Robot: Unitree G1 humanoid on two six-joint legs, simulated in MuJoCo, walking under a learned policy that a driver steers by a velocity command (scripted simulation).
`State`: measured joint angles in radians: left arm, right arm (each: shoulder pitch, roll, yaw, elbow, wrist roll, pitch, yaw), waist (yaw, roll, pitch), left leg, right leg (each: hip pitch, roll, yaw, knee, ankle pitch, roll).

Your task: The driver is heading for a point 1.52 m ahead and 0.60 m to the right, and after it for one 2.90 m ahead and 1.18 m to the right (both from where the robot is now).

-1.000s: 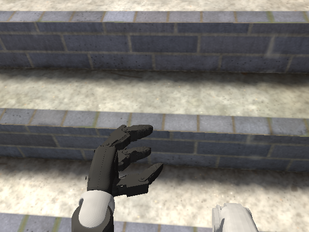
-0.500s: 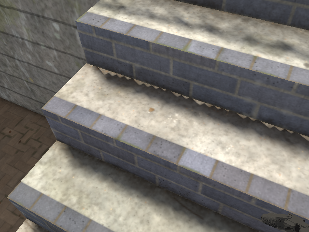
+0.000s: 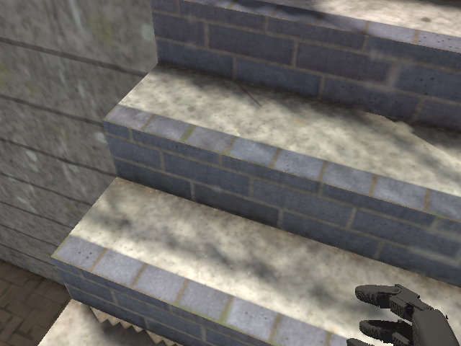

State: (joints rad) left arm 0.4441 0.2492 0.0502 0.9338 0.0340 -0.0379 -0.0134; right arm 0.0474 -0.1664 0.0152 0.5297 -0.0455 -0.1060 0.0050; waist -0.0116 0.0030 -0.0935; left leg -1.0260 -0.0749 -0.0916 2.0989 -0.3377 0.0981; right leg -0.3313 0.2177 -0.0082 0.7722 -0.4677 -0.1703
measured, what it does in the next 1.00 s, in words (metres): climbs, turning right: left foot 0.19 m higher, then right foot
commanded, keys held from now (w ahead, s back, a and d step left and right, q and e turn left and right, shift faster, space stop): e+shift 0.70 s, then shift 0.02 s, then q+shift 0.28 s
